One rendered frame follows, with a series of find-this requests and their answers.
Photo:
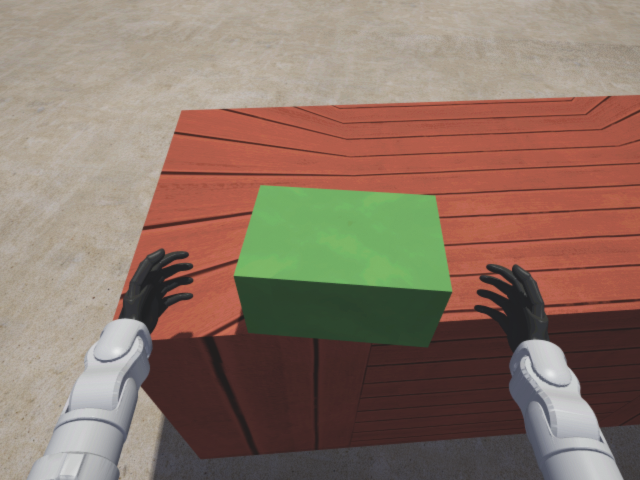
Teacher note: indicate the pedestal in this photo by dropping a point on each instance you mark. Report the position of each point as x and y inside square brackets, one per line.
[549, 184]

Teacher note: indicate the robot right forearm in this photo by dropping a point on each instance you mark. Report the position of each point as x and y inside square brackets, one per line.
[560, 425]

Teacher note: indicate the robot right hand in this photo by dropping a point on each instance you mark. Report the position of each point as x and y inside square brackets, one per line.
[526, 318]

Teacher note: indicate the robot left forearm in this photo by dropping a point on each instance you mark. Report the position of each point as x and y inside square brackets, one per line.
[89, 435]

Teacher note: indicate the robot left hand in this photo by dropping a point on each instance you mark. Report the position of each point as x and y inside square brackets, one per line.
[143, 300]

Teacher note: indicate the carton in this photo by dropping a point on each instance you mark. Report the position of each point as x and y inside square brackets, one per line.
[344, 265]

